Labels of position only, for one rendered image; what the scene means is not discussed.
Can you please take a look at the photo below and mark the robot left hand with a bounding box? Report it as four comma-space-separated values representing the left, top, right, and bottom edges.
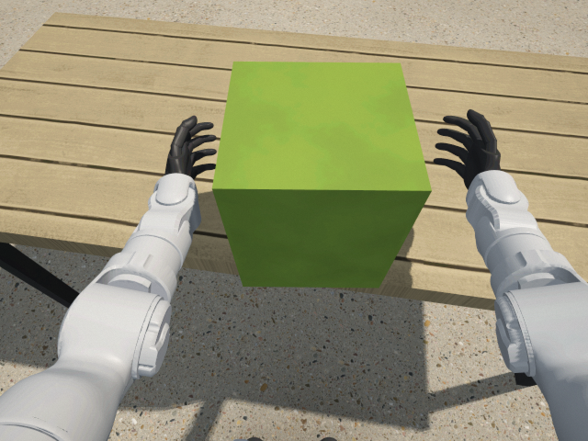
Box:
164, 116, 217, 180

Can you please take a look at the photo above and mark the robot left upper arm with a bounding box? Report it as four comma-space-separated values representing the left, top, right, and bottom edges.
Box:
0, 283, 172, 441

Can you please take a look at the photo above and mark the table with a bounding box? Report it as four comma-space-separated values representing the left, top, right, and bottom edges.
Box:
0, 12, 588, 387

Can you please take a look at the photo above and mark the left robot forearm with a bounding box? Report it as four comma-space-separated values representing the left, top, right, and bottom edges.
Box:
57, 174, 201, 358

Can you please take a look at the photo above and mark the robot right upper arm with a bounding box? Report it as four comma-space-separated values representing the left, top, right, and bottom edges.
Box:
494, 282, 588, 441

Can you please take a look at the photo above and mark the carton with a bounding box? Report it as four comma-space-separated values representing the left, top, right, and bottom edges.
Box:
212, 62, 432, 288

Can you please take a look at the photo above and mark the right robot forearm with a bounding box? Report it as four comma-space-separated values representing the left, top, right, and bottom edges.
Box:
466, 170, 588, 299

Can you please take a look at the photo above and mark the robot right hand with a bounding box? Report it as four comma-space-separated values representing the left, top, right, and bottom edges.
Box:
434, 109, 501, 190

